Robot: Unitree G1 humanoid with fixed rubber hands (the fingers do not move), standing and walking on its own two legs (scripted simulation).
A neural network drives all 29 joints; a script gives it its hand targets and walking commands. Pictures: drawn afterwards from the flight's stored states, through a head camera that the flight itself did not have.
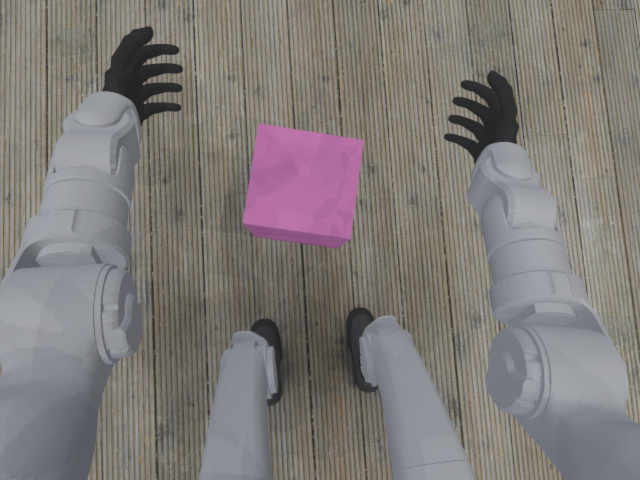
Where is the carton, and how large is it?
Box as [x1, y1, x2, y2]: [243, 123, 363, 248]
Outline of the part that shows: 259,123 243,217 243,223 255,236 336,248 350,238 363,140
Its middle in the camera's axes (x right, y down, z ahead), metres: -0.04 -0.11 +0.88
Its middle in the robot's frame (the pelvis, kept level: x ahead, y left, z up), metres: +0.52 -0.02 -0.53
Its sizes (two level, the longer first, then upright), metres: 0.210 0.200 0.250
